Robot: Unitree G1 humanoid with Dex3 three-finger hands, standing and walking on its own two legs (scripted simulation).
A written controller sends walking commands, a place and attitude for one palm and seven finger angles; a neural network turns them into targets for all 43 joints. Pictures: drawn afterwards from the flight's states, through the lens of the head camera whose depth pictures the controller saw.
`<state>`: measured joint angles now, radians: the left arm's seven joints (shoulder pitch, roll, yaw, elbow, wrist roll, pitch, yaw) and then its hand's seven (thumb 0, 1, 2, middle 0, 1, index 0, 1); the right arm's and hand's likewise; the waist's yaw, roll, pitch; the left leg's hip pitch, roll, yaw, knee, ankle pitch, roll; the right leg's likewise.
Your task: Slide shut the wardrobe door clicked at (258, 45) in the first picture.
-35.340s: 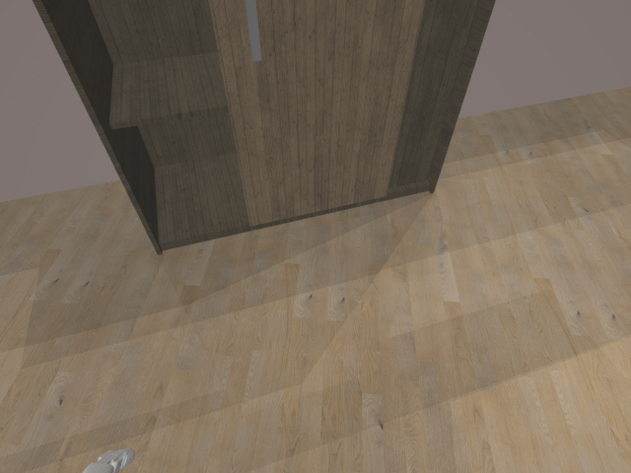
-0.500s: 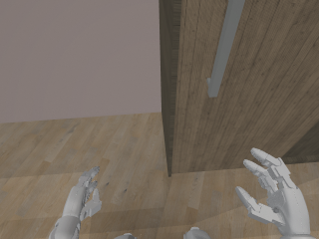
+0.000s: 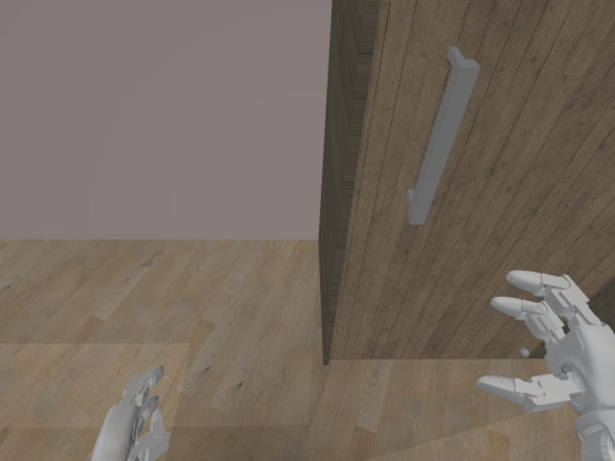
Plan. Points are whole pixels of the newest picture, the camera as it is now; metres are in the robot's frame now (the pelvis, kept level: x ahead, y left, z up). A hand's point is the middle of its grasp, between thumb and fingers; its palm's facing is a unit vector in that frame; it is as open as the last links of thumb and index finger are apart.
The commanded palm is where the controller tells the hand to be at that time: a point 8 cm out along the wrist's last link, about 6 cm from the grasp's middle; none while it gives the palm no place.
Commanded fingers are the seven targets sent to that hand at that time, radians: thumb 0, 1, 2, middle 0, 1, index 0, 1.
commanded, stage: raise the hand with hooked fingers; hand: right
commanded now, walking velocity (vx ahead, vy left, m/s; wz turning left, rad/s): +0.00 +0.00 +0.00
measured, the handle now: (432, 146) +0.52 -0.15 +0.16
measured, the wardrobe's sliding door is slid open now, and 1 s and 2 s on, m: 0.00 0.00 0.00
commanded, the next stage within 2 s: move the hooked fingers beside the handle in 1.02 s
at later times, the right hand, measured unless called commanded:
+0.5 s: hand (585, 279) +0.28 -0.26 +0.17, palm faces +0.04 +1.00 -0.09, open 14.0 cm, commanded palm +0.25 -0.30 +0.18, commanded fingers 0.00 0.50 -0.30 0.30 1.20 0.30 1.20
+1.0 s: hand (580, 266) +0.29 -0.26 +0.18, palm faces +0.04 +1.00 -0.07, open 14.0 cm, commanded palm +0.26 -0.30 +0.18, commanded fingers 0.00 0.50 -0.30 0.30 1.20 0.30 1.20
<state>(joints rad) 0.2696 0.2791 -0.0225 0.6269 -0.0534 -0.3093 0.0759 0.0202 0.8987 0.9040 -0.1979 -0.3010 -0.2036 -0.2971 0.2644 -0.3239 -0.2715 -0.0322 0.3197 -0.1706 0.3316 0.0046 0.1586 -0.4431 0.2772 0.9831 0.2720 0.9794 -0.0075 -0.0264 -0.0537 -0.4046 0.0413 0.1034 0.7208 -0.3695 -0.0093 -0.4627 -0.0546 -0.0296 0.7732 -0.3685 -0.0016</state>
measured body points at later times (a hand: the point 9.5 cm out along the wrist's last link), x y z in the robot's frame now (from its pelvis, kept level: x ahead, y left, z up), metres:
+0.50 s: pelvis +0.01 +0.02 +0.02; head +0.00 +0.03 +0.47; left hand +0.20 +0.24 -0.05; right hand +0.27 -0.31 +0.18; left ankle +0.00 +0.13 -0.71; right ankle +0.02 -0.12 -0.71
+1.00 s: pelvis +0.01 +0.02 +0.02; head +0.00 +0.03 +0.47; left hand +0.19 +0.25 -0.05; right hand +0.28 -0.31 +0.18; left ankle +0.00 +0.13 -0.71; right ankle +0.02 -0.12 -0.71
